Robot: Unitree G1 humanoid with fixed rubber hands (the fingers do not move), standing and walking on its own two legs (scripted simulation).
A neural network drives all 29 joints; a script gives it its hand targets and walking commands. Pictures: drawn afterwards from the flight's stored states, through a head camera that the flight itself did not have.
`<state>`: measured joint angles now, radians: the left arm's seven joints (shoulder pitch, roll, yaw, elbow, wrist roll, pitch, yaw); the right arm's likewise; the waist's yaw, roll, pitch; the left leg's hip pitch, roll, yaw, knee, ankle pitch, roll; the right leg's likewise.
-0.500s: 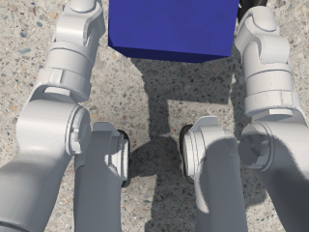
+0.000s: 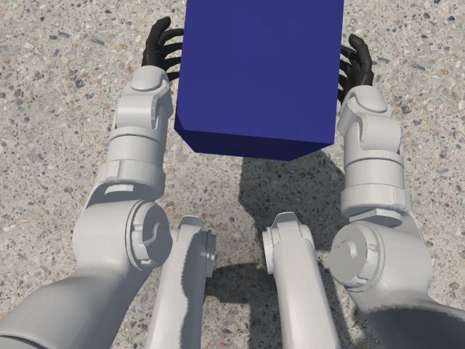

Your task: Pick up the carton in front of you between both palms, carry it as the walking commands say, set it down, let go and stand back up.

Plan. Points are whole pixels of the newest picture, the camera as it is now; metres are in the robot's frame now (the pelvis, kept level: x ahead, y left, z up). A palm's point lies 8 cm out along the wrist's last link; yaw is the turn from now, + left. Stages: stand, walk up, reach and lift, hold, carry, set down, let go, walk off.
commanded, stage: reach and lift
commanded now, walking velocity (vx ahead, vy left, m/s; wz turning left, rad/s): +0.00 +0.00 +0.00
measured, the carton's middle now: (251, 93) +0.53 -0.03 -0.14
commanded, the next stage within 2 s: none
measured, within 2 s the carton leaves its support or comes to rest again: neither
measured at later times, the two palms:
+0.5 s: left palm (96, 47) +0.48 +0.13 +0.09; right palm (419, 63) +0.46 -0.17 +0.09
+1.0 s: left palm out of the picture +0.43 +0.14 +0.24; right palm out of the picture +0.42 -0.16 +0.24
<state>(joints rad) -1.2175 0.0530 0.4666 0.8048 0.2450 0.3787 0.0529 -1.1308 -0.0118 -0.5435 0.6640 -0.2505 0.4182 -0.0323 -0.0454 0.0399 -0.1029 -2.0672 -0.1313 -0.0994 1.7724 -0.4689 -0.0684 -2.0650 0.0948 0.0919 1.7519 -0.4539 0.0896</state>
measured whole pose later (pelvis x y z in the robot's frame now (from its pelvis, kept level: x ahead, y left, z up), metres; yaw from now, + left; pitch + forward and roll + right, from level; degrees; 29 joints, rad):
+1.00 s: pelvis +0.10 +0.00 +0.26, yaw +0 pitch +14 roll +0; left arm -0.37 -0.14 0.32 0.54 0.21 0.38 0.06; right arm -0.36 0.13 -0.32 0.52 -0.22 0.40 -0.02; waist -0.02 0.01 -0.16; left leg -0.68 -0.07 -0.14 0.77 -0.34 -0.02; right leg -0.68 0.06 0.14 0.76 -0.32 0.03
